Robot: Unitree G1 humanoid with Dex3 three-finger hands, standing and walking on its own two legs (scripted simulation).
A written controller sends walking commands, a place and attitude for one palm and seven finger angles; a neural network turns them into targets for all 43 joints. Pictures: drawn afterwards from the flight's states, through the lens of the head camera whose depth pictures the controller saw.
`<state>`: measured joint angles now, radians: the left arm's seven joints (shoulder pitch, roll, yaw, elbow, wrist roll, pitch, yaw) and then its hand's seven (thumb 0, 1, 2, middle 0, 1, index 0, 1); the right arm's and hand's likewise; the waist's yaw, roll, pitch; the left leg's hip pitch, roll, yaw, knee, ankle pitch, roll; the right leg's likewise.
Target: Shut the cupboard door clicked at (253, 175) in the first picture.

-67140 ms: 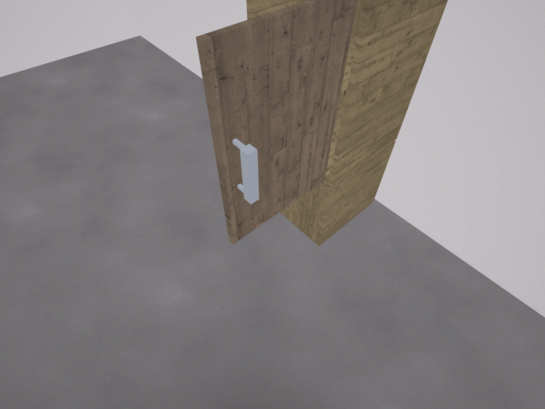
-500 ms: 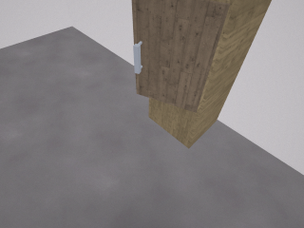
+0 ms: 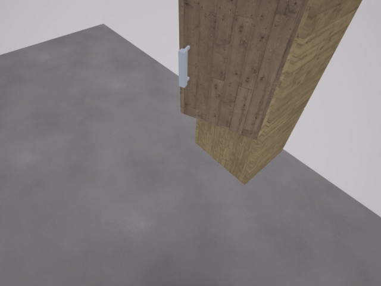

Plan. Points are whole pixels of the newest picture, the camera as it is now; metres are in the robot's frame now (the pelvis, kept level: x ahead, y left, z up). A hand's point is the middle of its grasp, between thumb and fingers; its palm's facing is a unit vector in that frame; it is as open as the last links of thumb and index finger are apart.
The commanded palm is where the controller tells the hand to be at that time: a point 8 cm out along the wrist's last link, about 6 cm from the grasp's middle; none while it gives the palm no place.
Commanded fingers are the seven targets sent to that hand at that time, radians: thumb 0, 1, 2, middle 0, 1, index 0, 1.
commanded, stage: walk to a spot facing it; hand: left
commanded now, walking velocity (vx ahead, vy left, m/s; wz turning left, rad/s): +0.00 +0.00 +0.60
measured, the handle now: (185, 66) +0.90 +0.06 -0.05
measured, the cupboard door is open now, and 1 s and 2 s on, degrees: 21 21 21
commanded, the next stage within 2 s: turn to face it in 1.70 s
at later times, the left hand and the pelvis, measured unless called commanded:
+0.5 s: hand out of the picture +0.04 +0.23 -0.16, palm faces +0.27 -0.92 -0.29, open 7.4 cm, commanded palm none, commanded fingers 0.00 0.90 0.90 -0.20 -0.30 -0.20 -0.30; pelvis +0.00 -0.01 +0.00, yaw +17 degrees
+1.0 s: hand out of the picture -0.09 +0.16 -0.19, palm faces +0.61 -0.74 -0.27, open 7.4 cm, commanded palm none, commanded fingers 0.00 0.90 0.90 -0.20 -0.30 -0.20 -0.30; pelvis +0.02 -0.03 -0.02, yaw +37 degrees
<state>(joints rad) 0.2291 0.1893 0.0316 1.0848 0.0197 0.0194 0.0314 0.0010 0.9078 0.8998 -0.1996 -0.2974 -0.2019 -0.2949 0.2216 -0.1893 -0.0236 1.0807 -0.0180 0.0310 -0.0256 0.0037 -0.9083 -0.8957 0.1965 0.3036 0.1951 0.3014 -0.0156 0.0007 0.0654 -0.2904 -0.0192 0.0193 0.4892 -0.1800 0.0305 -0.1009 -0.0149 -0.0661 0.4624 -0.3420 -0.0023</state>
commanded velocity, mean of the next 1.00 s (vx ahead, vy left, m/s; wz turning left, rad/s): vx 0.03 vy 0.00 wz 0.60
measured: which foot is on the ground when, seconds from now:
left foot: down 0.00-0.56, up 0.58-0.90, down 0.92-1.00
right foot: down 0.00-0.16, up 0.18-0.54, down 0.56-0.92, up 0.94-1.00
